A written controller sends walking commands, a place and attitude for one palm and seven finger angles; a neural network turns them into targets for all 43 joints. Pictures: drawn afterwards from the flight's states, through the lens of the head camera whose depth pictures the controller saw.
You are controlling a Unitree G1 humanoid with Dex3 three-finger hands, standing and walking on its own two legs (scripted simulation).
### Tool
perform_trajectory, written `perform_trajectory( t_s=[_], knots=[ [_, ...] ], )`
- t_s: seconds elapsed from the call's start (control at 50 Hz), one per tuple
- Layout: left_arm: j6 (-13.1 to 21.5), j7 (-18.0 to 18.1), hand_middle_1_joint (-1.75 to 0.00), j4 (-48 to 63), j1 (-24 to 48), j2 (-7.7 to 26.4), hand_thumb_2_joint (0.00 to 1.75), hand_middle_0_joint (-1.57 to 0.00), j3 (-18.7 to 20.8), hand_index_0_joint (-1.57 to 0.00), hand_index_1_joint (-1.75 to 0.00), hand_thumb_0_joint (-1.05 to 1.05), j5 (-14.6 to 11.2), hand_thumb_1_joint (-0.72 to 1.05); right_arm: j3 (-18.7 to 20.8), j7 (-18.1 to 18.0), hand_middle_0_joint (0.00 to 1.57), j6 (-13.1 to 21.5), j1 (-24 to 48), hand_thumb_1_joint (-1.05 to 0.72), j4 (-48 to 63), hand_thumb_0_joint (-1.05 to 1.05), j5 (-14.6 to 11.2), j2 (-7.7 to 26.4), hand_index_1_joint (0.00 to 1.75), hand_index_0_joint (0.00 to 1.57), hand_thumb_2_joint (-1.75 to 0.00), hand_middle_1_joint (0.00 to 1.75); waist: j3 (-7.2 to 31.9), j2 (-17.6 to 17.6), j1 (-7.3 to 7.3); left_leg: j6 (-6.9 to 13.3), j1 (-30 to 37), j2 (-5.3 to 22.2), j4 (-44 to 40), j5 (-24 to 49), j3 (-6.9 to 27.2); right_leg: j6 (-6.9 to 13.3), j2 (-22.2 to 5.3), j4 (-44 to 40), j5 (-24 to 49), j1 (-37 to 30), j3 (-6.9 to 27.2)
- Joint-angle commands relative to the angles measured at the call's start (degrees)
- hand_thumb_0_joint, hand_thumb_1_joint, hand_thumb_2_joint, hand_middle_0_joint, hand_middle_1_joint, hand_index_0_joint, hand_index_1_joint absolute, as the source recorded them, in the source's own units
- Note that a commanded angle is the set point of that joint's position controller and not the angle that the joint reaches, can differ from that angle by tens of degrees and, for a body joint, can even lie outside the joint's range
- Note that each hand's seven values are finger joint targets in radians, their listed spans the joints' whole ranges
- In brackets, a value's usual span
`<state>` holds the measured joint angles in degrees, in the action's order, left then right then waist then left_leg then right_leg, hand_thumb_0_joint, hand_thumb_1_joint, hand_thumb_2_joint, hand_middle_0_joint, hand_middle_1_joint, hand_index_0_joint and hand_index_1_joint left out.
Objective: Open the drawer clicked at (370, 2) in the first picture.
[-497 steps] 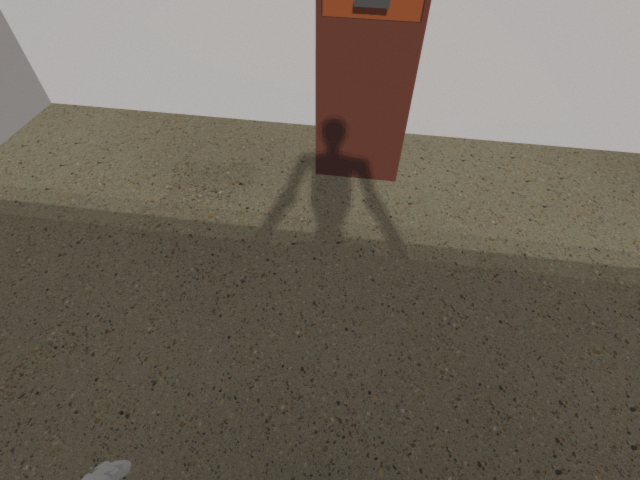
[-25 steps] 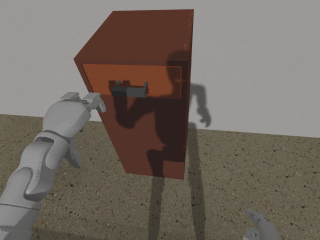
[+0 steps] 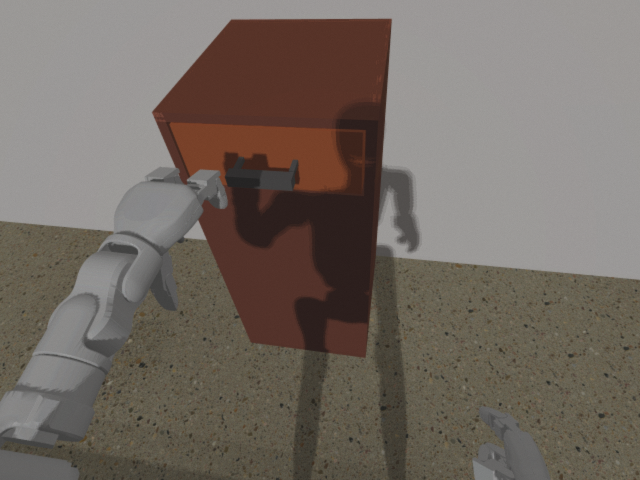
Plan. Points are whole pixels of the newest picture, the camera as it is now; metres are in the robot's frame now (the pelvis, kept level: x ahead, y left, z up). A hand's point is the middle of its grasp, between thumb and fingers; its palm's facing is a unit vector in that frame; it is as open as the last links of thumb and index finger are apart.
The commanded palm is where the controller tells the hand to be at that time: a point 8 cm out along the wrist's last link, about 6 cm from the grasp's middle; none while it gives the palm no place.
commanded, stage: move the hooked fingers above the handle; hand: left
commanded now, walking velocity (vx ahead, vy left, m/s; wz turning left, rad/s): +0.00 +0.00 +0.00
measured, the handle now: (263, 171) +0.61 +0.19 +0.03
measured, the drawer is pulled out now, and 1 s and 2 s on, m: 0.00 0.00 0.00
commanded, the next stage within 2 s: none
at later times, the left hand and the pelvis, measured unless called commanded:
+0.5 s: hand (217, 204) +0.43 +0.21 +0.11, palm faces +0.02 -0.01 -1.00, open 13.9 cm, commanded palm +0.42 +0.22 +0.17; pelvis +0.02 +0.00 +0.00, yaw -2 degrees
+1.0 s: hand (241, 177) +0.51 +0.19 +0.10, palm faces -0.01 +0.01 -1.00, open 13.9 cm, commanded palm +0.49 +0.20 +0.15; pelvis +0.03 +0.01 -0.01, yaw -2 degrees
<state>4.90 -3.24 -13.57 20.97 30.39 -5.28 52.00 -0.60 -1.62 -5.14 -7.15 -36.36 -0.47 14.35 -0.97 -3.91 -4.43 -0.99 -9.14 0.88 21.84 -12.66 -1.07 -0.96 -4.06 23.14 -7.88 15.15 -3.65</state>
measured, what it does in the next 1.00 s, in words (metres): stands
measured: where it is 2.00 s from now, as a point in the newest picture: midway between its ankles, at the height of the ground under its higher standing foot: outside the picture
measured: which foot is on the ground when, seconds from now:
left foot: down 0.00-1.00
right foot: down 0.00-1.00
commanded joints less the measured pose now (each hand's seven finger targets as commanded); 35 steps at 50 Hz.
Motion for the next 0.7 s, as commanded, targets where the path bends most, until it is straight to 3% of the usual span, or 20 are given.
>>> perform_trajectory(
  t_s=[0.0, 0.1, 0.14, 0.18, 0.2, 0.24, 0.26, 0.3, 0.36, 0.48, 0.58, 0.68],
  knots=[
    [0.3, 4.0, -1.2, 7.1, 26.3, 12.4, 0.3, -0.3, 8.2, -0.3, -1.2, 0.0, 0.5, -0.5, 2.8, -0.5, 0.2, 2.0, 3.2, -0.9, 6.9, 0.0, -0.2, 6.8, 0.3, 0.2, -0.9, 0.3, 17.0, 1.9, 1.19, 1.6, -2.8, -3.0, -3.1, 9.3, -1.7, 2.7, 3.2, -1.5, 3.2, -11.3, 1.1],
    [-1.0, 4.1, -1.2, 0.2, 28.3, 12.4, 0.3, -0.3, 7.4, -0.3, -1.2, 0.0, 1.3, -0.5, 3.0, -0.6, 0.2, 1.1, 1.8, -0.9, 6.6, 0.0, -0.7, 7.6, 0.3, 0.2, -0.9, 0.3, 16.2, 4.1, 1.56, 1.8, -5.2, -3.0, -3.1, 8.5, -1.9, 2.8, 3.2, -1.2, 3.2, -11.0, 1.1],
    [-0.6, 4.0, -1.2, 0.7, 30.6, 12.0, 0.3, -0.3, 6.7, -0.3, -1.2, 0.0, 1.5, -0.5, 3.4, -0.6, 0.2, 1.1, 1.5, -0.9, 7.1, 0.0, -0.7, 7.8, 0.3, 0.2, -0.9, 0.3, 18.4, 4.1, 1.89, 2.0, -4.6, -3.0, -2.8, 9.4, -1.8, 2.8, 3.4, -0.8, 3.9, -11.4, 1.2],
    [0.3, 4.5, -1.2, 2.5, 30.4, 13.2, 0.3, -0.3, 7.9, -0.3, -1.2, 0.0, 1.7, -0.5, 3.9, -0.5, 0.2, 1.1, 0.5, -0.9, 7.3, 0.0, -0.6, 7.7, 0.3, 0.2, -0.9, 0.3, 21.7, 2.8, 1.24, 2.1, -3.7, -3.1, -1.9, 12.3, -1.9, 3.0, 3.3, 0.5, 7.1, -12.8, 1.5],
    [0.4, 4.7, -1.2, 1.7, 29.5, 13.1, 0.3, -0.3, 8.3, -0.3, -1.2, 0.0, 1.5, -0.5, 3.9, -0.5, 0.2, 1.0, 0.1, -0.9, 7.4, 0.0, -0.6, 7.6, 0.3, 0.2, -0.9, 0.3, 22.0, 3.9, 0.94, 2.2, -4.0, -3.1, -1.7, 13.0, -2.0, 2.9, 3.3, 0.8, 8.2, -13.3, 1.5],
    [0.5, 5.2, -1.2, -0.2, 29.4, 13.5, 0.3, -0.3, 9.1, -0.3, -1.2, 0.0, 1.3, -0.5, 4.1, -0.4, 0.2, 0.7, -0.1, -0.9, 7.2, 0.0, -0.7, 8.1, 0.3, 0.2, -0.9, 0.3, 20.5, 4.0, 1.32, 2.1, -5.5, -3.2, -1.7, 12.5, -2.0, 2.9, 3.6, 0.8, 7.8, -12.5, 1.4],
    [0.4, 5.6, -1.2, -1.1, 30.5, 12.0, 0.3, -0.3, 7.6, -0.3, -1.2, 0.0, 1.6, -0.5, 4.0, -0.4, 0.2, 0.6, -0.4, -0.9, 6.8, 0.0, -0.8, 7.9, 0.3, 0.2, -0.9, 0.3, 19.2, 4.8, 1.77, 2.1, -5.5, -2.9, -1.7, 12.5, -2.2, 2.8, 3.6, 0.8, 7.8, -11.2, 1.2],
    [0.3, 6.7, -1.2, -0.6, 31.1, 11.2, 0.3, -0.3, 7.0, -0.3, -1.2, 0.0, 2.0, -0.5, 4.5, -0.2, 0.2, 0.8, -1.2, -0.9, 6.6, 0.0, -0.9, 7.9, 0.3, 0.2, -0.9, 0.3, 20.8, 3.2, 1.49, 2.1, -4.6, -2.9, -1.3, 13.8, -2.3, 3.0, 3.7, 1.5, 8.4, -10.7, 1.2],
    [-0.7, 8.0, -1.2, -3.4, 33.5, 13.4, 0.3, -0.3, 8.6, -0.3, -1.2, 0.0, 3.1, -0.5, 4.5, -0.2, 0.2, 0.7, -1.6, -0.9, 6.2, 0.0, -0.9, 8.1, 0.3, 0.2, -0.9, 0.3, 21.7, 5.1, 1.62, 2.2, -5.8, -3.0, -1.0, 13.7, -2.2, 3.0, 3.9, 1.8, 8.7, -11.4, 1.4],
    [-1.9, 8.8, -1.2, -9.7, 39.0, 12.8, 0.3, -0.3, 6.7, -0.3, -1.2, 0.0, 4.1, -0.5, 4.6, -1.0, 0.2, 0.7, -3.1, -0.9, 5.0, 0.0, -1.0, 8.3, 0.3, 0.2, -0.9, 0.3, 21.5, 4.1, 3.35, 2.5, -5.7, -2.9, 0.0, 13.0, -2.6, 2.9, 3.9, 2.2, 8.9, -9.3, 1.5],
    [-0.7, 8.1, -1.2, -12.3, 44.0, 9.2, 0.3, -0.3, 3.1, -0.3, -1.2, 0.0, 4.3, -0.5, 5.0, -1.1, 0.2, 0.7, -5.3, -0.9, 4.7, 0.0, -0.8, 8.1, 0.3, 0.2, -0.9, 0.3, 22.7, 3.7, 5.12, 2.6, -4.4, -2.8, 1.8, 15.3, -2.2, 2.9, 4.1, 3.4, 10.8, -6.7, 1.2],
    [0.5, 8.9, -1.2, -17.7, 49.5, 9.1, 0.3, -0.3, 2.9, -0.3, -1.2, 0.0, 5.1, -0.5, 5.1, -1.2, 0.2, 0.4, -7.5, -0.9, 3.8, 0.0, -0.4, 8.2, 0.3, 0.2, -0.9, 0.3, 23.4, 4.0, 6.15, 2.5, -5.7, -2.9, 3.2, 15.2, -2.0, 2.8, 4.1, 4.6, 10.8, -4.6, 1.2]
  ],
)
